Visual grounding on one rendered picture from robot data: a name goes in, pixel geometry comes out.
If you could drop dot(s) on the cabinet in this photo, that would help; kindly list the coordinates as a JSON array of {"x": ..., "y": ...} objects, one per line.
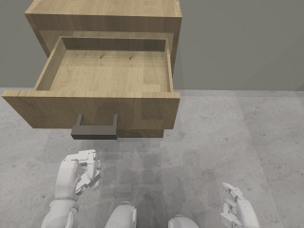
[{"x": 50, "y": 19}]

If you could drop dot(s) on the robot left thigh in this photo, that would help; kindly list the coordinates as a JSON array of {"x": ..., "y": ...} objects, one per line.
[{"x": 124, "y": 216}]

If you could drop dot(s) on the robot left forearm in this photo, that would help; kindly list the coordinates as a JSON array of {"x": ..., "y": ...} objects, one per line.
[{"x": 62, "y": 214}]

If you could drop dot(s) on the left robot hand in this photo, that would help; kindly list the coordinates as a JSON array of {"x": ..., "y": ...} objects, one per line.
[{"x": 76, "y": 173}]

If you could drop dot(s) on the handle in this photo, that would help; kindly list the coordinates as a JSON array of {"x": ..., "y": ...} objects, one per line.
[{"x": 94, "y": 132}]

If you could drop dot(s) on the robot thigh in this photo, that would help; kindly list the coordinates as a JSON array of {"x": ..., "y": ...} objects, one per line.
[
  {"x": 124, "y": 216},
  {"x": 181, "y": 222}
]

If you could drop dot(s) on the right robot hand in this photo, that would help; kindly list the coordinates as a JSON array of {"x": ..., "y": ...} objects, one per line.
[{"x": 243, "y": 214}]

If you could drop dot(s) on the robot right thigh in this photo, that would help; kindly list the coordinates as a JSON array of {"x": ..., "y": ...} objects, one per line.
[{"x": 181, "y": 222}]

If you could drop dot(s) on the drawer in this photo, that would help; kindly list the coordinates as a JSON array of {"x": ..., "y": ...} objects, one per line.
[{"x": 99, "y": 77}]

